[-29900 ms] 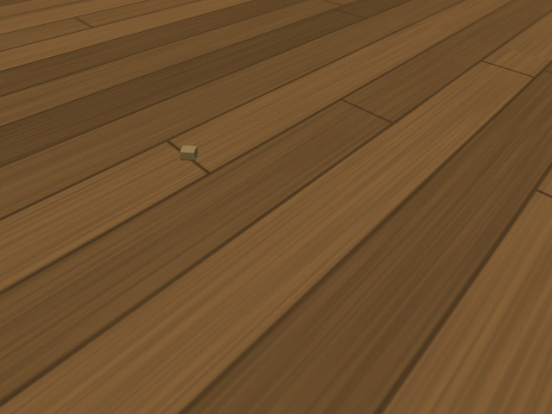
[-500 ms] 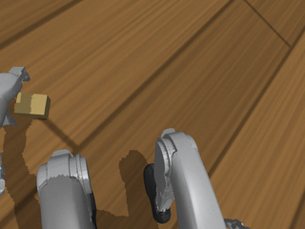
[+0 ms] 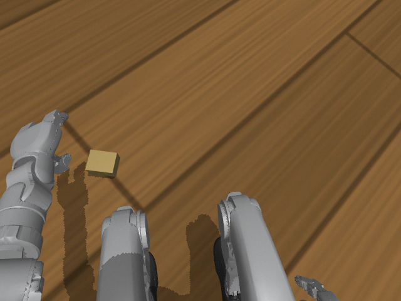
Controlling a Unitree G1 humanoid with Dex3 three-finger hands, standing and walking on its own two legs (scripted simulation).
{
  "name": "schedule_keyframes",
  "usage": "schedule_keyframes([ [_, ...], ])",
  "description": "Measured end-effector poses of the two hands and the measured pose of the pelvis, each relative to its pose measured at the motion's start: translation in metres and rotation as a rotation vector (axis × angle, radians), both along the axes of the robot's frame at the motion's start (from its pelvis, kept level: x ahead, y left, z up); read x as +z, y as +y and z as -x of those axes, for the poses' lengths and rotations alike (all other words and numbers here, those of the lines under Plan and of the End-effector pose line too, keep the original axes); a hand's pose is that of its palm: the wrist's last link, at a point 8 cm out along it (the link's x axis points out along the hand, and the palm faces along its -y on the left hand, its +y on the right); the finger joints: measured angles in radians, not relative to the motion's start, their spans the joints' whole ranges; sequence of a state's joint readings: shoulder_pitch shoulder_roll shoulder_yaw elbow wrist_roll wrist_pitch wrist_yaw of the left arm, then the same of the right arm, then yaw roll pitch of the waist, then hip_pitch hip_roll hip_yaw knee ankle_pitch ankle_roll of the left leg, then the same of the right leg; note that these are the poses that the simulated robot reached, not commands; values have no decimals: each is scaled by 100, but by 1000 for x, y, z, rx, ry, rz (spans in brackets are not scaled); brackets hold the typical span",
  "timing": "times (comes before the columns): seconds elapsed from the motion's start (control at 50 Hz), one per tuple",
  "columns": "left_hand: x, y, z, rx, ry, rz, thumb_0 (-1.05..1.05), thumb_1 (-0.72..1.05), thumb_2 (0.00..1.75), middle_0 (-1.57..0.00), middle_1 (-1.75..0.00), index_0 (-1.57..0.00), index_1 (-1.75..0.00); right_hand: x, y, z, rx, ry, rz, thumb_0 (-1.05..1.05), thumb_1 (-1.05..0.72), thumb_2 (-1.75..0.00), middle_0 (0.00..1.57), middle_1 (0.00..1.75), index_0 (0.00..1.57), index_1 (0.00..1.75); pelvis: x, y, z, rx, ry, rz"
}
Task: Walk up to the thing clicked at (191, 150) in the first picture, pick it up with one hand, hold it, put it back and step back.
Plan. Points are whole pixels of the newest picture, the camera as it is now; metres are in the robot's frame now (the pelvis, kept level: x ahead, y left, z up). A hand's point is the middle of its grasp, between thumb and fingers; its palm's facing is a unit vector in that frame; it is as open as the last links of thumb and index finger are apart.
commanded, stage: home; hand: left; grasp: from above
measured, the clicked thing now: (103, 163) +0.49 +0.25 -0.39
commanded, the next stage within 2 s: none
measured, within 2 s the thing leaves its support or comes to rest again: neither
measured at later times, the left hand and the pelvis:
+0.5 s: hand (14, 238) +0.27 +0.21 +0.09, palm faces -0.01 -0.92 -0.40, open 7.4 cm; pelvis +0.02 +0.00 +0.19, yaw +4 degrees
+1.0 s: hand out of the picture +0.23 +0.20 +0.25, palm faces +0.15 -0.96 -0.22, open 7.4 cm; pelvis +0.08 +0.01 +0.30, yaw +6 degrees
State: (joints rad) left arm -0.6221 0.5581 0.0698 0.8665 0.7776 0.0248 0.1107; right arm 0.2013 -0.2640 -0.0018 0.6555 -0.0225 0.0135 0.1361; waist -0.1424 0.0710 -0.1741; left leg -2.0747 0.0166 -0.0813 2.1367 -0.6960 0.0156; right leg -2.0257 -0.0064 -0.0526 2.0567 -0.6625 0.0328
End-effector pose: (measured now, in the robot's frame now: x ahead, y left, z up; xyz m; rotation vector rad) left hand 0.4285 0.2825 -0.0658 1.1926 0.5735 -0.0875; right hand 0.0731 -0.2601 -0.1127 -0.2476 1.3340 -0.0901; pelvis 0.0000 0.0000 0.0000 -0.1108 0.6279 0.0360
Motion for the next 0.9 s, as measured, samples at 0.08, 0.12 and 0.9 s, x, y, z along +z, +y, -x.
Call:
schedule_keyframes([
  [0.08,32,-4,39,47,-4,137,0,59,88,-22,-38,-22,-38,34,-6,-29,23,-79,35,1,-90,-89,20,30,20,30,31,0,1,9,-24,-6],
  [0.12,47,-4,58,78,-8,188,0,68,88,-22,-36,-22,-36,52,-8,-47,39,-130,51,1,-91,-89,20,30,20,30,46,-1,1,14,-39,-10],
  [0.9,334,-33,216,689,8,840,1,90,90,-20,-30,-20,-29,340,39,-161,17,-680,85,2,-90,-89,20,30,21,30,290,6,-79,73,-402,-70],
])
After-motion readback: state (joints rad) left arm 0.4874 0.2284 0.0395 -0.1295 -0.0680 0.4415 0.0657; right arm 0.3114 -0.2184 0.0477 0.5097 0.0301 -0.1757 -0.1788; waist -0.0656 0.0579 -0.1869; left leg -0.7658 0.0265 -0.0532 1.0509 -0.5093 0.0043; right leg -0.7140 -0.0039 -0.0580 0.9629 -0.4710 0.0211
